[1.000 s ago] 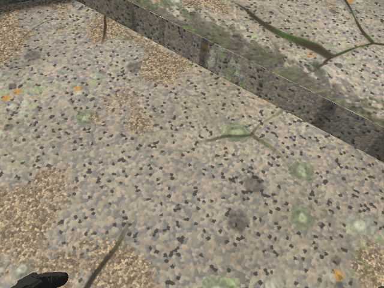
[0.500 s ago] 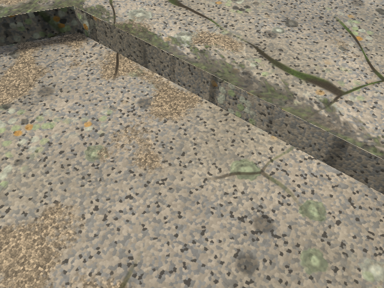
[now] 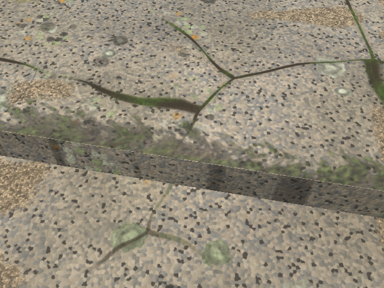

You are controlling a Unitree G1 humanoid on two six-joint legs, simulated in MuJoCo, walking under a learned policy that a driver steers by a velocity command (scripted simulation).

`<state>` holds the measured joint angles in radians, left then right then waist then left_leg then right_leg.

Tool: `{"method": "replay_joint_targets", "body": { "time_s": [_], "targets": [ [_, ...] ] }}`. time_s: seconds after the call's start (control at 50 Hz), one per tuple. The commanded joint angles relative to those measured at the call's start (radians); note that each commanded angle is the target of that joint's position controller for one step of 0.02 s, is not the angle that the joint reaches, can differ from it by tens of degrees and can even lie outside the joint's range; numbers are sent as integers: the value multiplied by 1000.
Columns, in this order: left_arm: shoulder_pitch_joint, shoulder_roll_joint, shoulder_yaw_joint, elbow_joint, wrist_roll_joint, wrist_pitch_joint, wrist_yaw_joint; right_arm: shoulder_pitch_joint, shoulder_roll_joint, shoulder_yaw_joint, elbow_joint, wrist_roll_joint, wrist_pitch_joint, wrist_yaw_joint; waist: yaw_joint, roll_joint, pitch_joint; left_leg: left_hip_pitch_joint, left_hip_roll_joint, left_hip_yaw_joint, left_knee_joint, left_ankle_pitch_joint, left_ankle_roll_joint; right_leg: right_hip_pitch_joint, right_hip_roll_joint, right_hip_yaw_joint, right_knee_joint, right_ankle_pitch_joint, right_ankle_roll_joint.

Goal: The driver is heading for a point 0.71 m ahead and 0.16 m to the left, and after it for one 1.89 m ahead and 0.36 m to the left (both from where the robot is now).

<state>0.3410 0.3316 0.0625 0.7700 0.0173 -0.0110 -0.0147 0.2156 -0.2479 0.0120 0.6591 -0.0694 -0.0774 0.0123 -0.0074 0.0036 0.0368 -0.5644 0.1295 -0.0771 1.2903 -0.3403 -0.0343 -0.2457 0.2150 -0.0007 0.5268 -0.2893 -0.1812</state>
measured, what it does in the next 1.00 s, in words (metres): walks ahead, turning left: left foot, then right foot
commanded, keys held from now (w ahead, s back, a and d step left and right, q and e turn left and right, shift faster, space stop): w+e+shift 0.16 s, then w+q+shift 0.84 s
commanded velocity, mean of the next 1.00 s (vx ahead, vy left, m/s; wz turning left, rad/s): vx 0.99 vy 0.00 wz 0.23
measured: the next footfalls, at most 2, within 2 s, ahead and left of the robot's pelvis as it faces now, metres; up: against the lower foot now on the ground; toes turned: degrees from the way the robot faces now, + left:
left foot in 0.26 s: +0.48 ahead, +0.11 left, +0.00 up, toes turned -13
right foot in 0.62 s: +0.73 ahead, -0.16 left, +0.00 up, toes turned +2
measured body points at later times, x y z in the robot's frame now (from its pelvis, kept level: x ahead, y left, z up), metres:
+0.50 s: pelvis +0.47 +0.01 +0.02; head +0.49 +0.00 +0.47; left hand +0.74 +0.20 -0.05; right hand +0.35 -0.26 -0.11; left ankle +0.44 +0.11 -0.72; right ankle +0.52 -0.12 -0.67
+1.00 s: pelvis +0.90 +0.00 +0.03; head +0.95 +0.00 +0.47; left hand +0.72 +0.20 -0.09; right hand +1.26 -0.06 +0.03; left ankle +1.02 +0.08 -0.54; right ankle +0.71 -0.17 -0.68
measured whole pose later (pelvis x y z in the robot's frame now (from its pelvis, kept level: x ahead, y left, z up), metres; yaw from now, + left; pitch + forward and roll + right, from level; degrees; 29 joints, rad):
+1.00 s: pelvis +0.90 +0.00 +0.03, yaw +18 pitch +5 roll +1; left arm 0.58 0.20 0.00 1.01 -0.01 -0.09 0.02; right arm -0.19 -0.19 0.04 0.42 -0.02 0.02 0.03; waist 0.01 0.02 0.01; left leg -1.07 -0.07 0.18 1.43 -0.47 0.18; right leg 0.15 -0.09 -0.27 0.27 -0.17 0.02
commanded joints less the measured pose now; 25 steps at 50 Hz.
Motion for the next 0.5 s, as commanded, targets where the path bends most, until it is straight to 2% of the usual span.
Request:
{"method": "replay_joint_targets", "body": {
  "time_s": [0.02,0.06,0.08,0.12,0.16,0.18,0.2,0.22,0.24,0.26,0.28,0.3,0.32,0.34,0.36,0.38,0.4,0.44,0.46,0.48,0.5],
  "targets": [
    [-25,139,33,-72,-15,-52,4,-35,-130,-26,-91,-14,28,3,-27,28,86,-104,25,53,-173,26,-34,-118,-246,393,-378,-7,-164],
    [-2,146,38,-64,-9,-62,2,-172,-114,-14,-141,4,24,13,11,9,124,-73,1,80,-363,204,-48,-160,-210,376,-406,84,-137],
    [10,153,43,-59,-11,-63,0,-210,-106,-8,-148,10,21,18,29,-3,117,-36,-19,84,-459,292,-45,-147,-196,364,-396,167,-116],
    [50,168,50,-38,-22,-69,0,-257,-104,-4,-158,26,13,23,65,-32,70,37,-66,94,-596,424,-24,-60,-212,374,-372,406,-80],
    [67,189,57,-19,-28,-71,6,-278,-124,-9,-165,32,6,18,77,-39,31,96,-98,85,-685,448,0,54,-237,389,-324,592,-51],
    [63,187,54,-7,-29,-73,12,-249,-130,-11,-151,28,2,16,64,-30,2,149,-113,98,-746,456,21,118,-243,361,-299,698,-32],
    [79,193,52,14,-29,-80,15,-191,-145,-20,-124,23,-2,11,50,-34,-45,225,-146,115,-769,436,40,195,-249,344,-237,890,-9],
    [86,219,53,29,-13,-85,15,-77,-186,-41,-87,27,-5,0,-2,-60,-124,330,-176,121,-752,352,63,268,-274,339,-111,1063,11],
    [47,240,57,33,12,-82,12,101,-229,-64,-37,41,-2,-17,-110,-79,-206,475,-175,136,-751,258,86,272,-277,305,101,1134,27],
    [-16,207,50,32,32,-82,14,322,-269,-87,27,42,2,-40,-232,-72,-263,686,-122,116,-727,157,111,139,-236,248,382,1031,38],
    [79,36,9,-5,8,-86,13,411,-360,-116,49,2,-8,-51,-160,234,-370,958,152,-329,-721,-111,239,-191,-94,171,875,278,85],
    [126,16,-17,-13,-13,-101,1,347,-342,-118,64,13,-4,-26,-103,363,-410,978,234,-825,-985,-194,321,-398,3,178,975,-151,93],
    [21,64,-19,-15,6,-97,3,205,-260,-110,49,27,-5,-9,-71,181,-231,843,188,-733,-1020,-272,324,-477,-116,179,937,-42,69],
    [-71,91,-21,-30,25,-95,-3,159,-198,-100,56,45,-7,3,-61,44,-156,707,152,-607,-1016,-188,315,-449,-170,147,874,23,74],
    [-145,94,-24,-53,42,-94,-7,171,-163,-89,81,46,-7,8,-54,-10,-97,603,105,-518,-1025,-72,295,-426,-197,127,804,25,81],
    [-178,76,-32,-84,59,-87,-11,195,-135,-77,113,49,-9,6,-27,1,-47,518,61,-458,-1035,13,286,-414,-215,120,752,12,100],
    [-198,44,-47,-101,72,-81,-14,202,-134,-74,135,48,-14,2,-5,27,-6,463,30,-412,-1054,114,290,-413,-229,106,716,-10,121],
    [-210,24,-68,-133,82,-78,-20,231,-163,-83,161,61,-24,-4,26,44,8,408,14,-368,-1080,203,306,-418,-263,90,587,-39,155],
    [-256,26,-77,-163,79,-80,-25,217,-181,-90,158,61,-27,-7,31,46,28,343,2,-339,-1115,225,305,-389,-275,69,476,-10,172],
    [-314,22,-87,-190,64,-84,-32,186,-193,-95,151,59,-25,-10,32,47,53,255,-22,-296,-1148,233,293,-315,-272,45,326,38,187],
    [-359,1,-100,-208,45,-86,-38,157,-204,-102,143,60,-23,-10,29,61,66,162,-60,-246,-1173,274,269,-186,-252,12,196,95,195]
  ]
}}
